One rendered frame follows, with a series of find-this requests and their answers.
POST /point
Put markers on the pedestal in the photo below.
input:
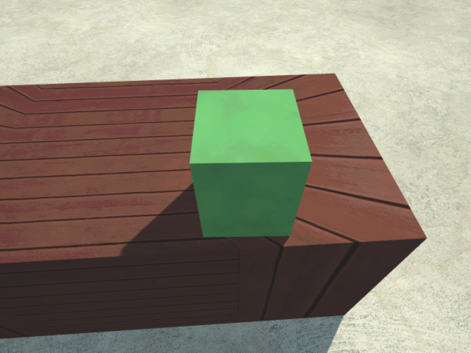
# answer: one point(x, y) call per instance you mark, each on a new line
point(100, 229)

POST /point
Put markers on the carton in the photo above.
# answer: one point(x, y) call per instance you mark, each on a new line
point(249, 162)

